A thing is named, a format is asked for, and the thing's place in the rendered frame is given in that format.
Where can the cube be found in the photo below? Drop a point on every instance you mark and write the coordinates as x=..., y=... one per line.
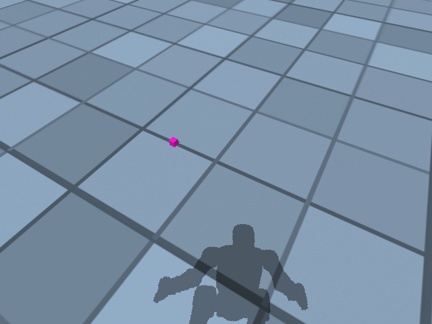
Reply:
x=173, y=141

